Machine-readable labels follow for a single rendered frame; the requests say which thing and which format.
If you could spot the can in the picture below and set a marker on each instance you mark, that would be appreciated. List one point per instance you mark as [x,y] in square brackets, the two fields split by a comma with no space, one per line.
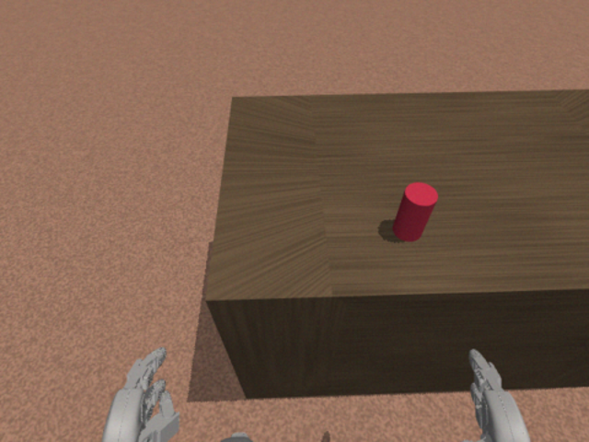
[414,211]

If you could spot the right robot hand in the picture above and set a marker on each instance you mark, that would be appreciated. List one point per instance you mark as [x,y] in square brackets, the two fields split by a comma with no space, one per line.
[496,410]

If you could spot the left robot hand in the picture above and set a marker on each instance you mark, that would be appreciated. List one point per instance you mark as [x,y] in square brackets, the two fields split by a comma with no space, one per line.
[131,408]

